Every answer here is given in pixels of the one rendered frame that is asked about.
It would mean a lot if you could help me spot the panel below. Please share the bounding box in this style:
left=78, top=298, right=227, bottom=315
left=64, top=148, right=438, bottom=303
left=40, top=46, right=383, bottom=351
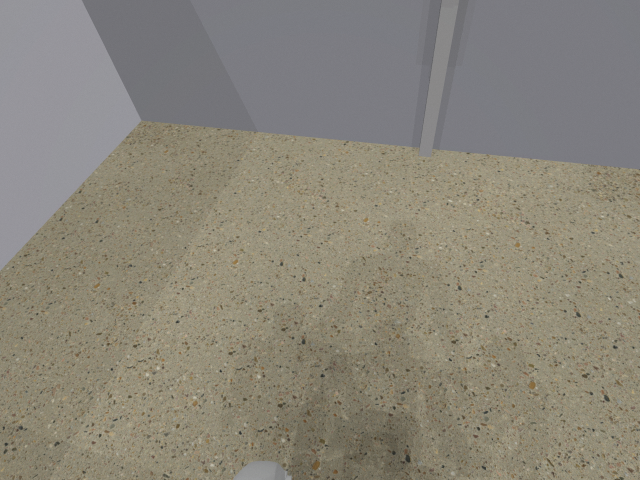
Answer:
left=419, top=0, right=459, bottom=157

